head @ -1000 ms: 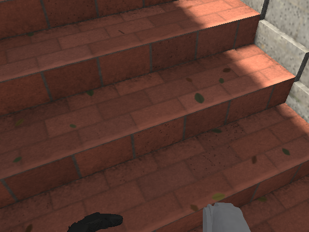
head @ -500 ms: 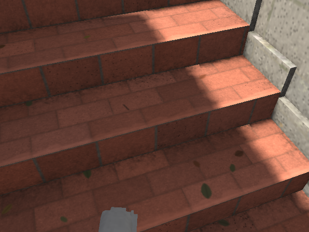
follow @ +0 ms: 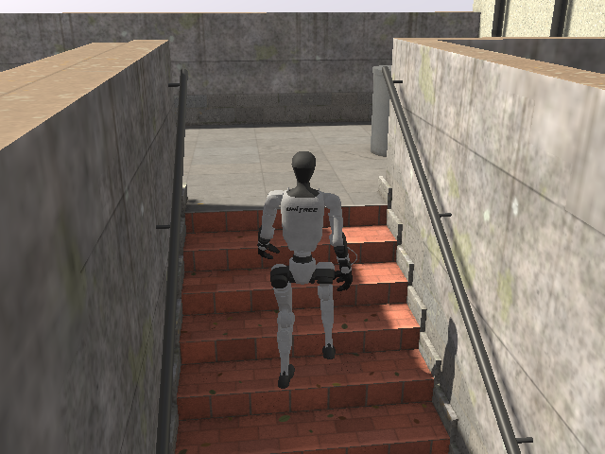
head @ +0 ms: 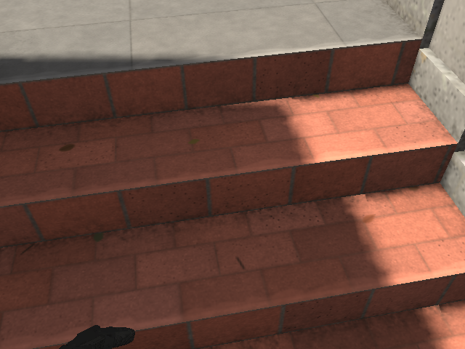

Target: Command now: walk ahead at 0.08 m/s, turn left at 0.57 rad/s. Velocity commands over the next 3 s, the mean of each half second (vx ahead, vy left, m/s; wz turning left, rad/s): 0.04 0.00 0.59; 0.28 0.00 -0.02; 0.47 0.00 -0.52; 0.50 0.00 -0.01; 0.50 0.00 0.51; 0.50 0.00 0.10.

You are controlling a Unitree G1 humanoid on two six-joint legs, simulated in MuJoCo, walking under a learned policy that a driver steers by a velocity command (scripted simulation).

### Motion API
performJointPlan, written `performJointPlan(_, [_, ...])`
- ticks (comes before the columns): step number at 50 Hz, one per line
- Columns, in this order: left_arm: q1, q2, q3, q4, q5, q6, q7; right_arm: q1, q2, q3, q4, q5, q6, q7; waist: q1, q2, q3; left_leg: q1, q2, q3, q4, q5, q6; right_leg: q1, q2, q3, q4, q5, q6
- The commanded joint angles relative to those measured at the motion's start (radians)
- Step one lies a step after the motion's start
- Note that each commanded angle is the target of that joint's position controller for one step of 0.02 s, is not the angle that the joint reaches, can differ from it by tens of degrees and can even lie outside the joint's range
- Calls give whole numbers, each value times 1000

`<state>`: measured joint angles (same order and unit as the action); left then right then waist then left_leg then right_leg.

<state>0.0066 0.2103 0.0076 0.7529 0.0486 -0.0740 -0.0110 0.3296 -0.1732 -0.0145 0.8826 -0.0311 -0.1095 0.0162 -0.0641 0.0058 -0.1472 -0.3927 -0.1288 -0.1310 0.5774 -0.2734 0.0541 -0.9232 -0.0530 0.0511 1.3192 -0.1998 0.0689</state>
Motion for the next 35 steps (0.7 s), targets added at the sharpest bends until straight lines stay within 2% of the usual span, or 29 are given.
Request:
performJointPlan(1, [132, 109, 47, -42, 1, 22, 33, -291, -194, -59, -202, 35, -57, 3, 162, 37, 14, -197, 174, -193, -98, 614, 168, 529, 20, -38, -336, -33, 45])
performJointPlan(2, [157, 102, 48, -42, -11, 27, 44, -271, -187, -66, -195, 32, -59, 7, 150, 70, 33, -76, 193, -235, -44, 695, 175, 516, 32, -38, -485, -28, 37])
performJointPlan(4, [212, 100, 55, -17, -46, 15, 58, -205, -159, -76, -177, 56, -34, 22, 129, 38, 25, 122, 163, -269, 113, 657, 180, 564, 97, -101, -930, 162, -4])
performJointPlan(5, [224, 126, 64, -25, -50, -8, 69, -52, -57, -51, -147, 32, -21, 40, 70, -26, -94, 90, 83, -221, 283, 493, 94, 765, -19, -3, -900, 514, -124])
performJointPlan(6, [171, 229, 76, -88, -38, -28, 63, 139, 60, -20, -156, 4, -15, 37, -39, -338, -259, -245, -71, -91, 560, -260, -41, 1063, -361, 407, -828, 1163, -529])
performJointPlan(7, [124, 226, 103, -108, 18, -30, 51, 92, -127, -76, -140, -4, 6, 26, 27, -243, -184, -458, -50, -74, 920, -506, -131, 1020, -498, 643, -903, 975, -613])
performJointPlan(8, [110, 231, 109, -90, 18, -38, 50, -17, -171, -89, -156, 10, 36, 16, 57, -119, -106, -524, -2, -97, 1131, -364, -140, 883, -446, 610, -935, 615, -540])
performJointPlan(9, [22, 148, 78, -100, 2, -27, 40, -98, -176, -89, -160, 29, 63, -3, 41, -72, -40, -527, 42, -81, 1242, -208, -122, 737, -331, 393, -941, 343, -422])
performJointPlan(10, [-53, 43, 38, -142, -6, -14, 39, -118, -167, -86, -161, 28, 70, -19, 38, -43, -20, -497, 45, -81, 1159, -109, -103, 646, -248, 234, -979, 258, -357])
performJointPlan(11, [-34, 15, 28, -142, -15, -3, 44, -200, -145, -70, -198, 9, 57, -23, 50, 6, 1, -495, 75, -44, 1055, -68, -102, 627, -209, 151, -999, 148, -334])
performJointPlan(12, [9, 13, 27, -130, -29, 17, 53, -246, -107, -55, -222, -6, 54, -14, 66, -21, -27, -494, 82, 21, 980, -106, -106, 667, -175, 85, -1016, 90, -318])
performJointPlan(14, [107, 77, 45, -124, -27, 21, 74, -276, -91, -41, -225, 1, 47, 10, 108, -67, -28, -494, 107, 86, 829, -151, -143, 735, -169, 36, -1052, 34, -303])
performJointPlan(16, [43, 150, 64, -153, -22, 1, 78, -205, -114, -40, -200, 1, 46, 39, 69, -126, -29, -279, 127, 200, 800, -98, -155, 595, -150, -79, -1058, 197, -287])
performJointPlan(17, [8, 170, 67, -166, -16, -4, 77, -207, -122, -37, -214, -2, 44, 49, 48, -103, -34, -214, 153, 202, 691, -109, -150, 588, -156, -105, -1045, 254, -276])
performJointPlan(19, [39, 176, 73, -154, -15, -14, 68, -227, -115, -20, -237, -10, 48, 59, 72, -100, -26, -184, 209, 157, 476, -147, -117, 672, -236, -82, -1008, 338, -298])
performJointPlan(21, [76, 193, 89, -131, -14, -31, 62, -183, -111, -15, -249, -1, 53, 55, 78, -111, -17, -166, 244, 122, 336, -128, -94, 757, -325, -28, -983, 425, -333])
performJointPlan(23, [64, 200, 98, -122, -9, -35, 57, -163, -120, -24, -258, 13, 47, 58, 81, -113, -11, -103, 213, 178, 144, -9, -60, 794, -328, -43, -945, 347, -327])
performJointPlan(24, [81, 205, 102, -102, -12, -26, 50, -165, -124, -36, -255, 21, 39, 51, 77, -105, 5, -42, 180, 219, 15, 55, -25, 781, -323, -55, -932, 221, -303])
performJointPlan(25, [132, 180, 97, -78, -11, -18, 47, -170, -135, -55, -262, 27, 26, 39, 98, -72, 6, 34, 134, 226, -67, 162, 30, 751, -301, -78, -890, 49, -235])
performJointPlan(26, [156, 115, 79, -63, -8, -15, 42, -161, -158, -76, -260, 14, 11, 24, 96, -25, 3, 126, 148, 162, -143, 287, 99, 693, -239, -140, -794, -60, -161])
performJointPlan(27, [219, 28, 60, -107, -8, -15, 58, -52, -272, -116, -233, 10, 2, -10, 128, 223, -95, 353, 364, -163, -176, 671, 329, 497, -63, -283, -512, -314, -15])
performJointPlan(28, [146, 85, 59, -156, -27, -29, 59, 43, -321, -142, -240, -4, -9, -9, 0, 220, -82, 527, 525, -465, -259, 370, 443, 150, 61, -115, -283, -448, 43])
performJointPlan(29, [-21, 75, 47, -148, -24, -8, 25, 139, -282, -142, -154, -49, -14, -3, -107, 159, 10, 514, 502, -453, -298, -26, 366, -71, 55, 35, 45, -356, 3])
performJointPlan(30, [22, 84, 48, -106, -22, 3, 10, 136, -257, -127, -87, -50, -9, 13, -79, 164, 97, 434, 447, -404, -287, -222, 283, -199, 63, 89, 310, -245, -49])
performJointPlan(31, [90, 113, 64, -57, -22, -2, 5, 83, -182, -91, -67, -44, 13, 26, -32, 134, 144, 319, 413, -312, -281, -231, 245, -242, 78, 107, 459, -136, -106])
performJointPlan(32, [127, 76, 56, -36, -4, -11, -2, 33, -114, -62, -59, -38, 33, 36, 11, 72, 167, 216, 378, -214, -284, -215, 235, -230, 77, 104, 467, -53, -158])
performJointPlan(33, [154, 48, 46, -21, -1, -11, -16, 17, -88, -47, -44, -34, 52, 38, 40, 63, 159, 159, 369, -178, -303, -234, 235, -221, 71, 74, 522, -26, -185])
performJointPlan(34, [173, 23, 36, -9, -16, 0, -27, 27, -43, -23, -23, -45, 65, 32, 44, 91, 119, 174, 388, -190, -310, -239, 235, -274, 66, 69, 618, 0, -203])
performJointPlan(35, [182, 14, 27, 6, -25, 6, -33, 46, -32, -11, -3, -57, 67, 25, 36, 86, 110, 206, 405, -193, -315, -226, 235, -350, 66, 91, 688, 34, -213])
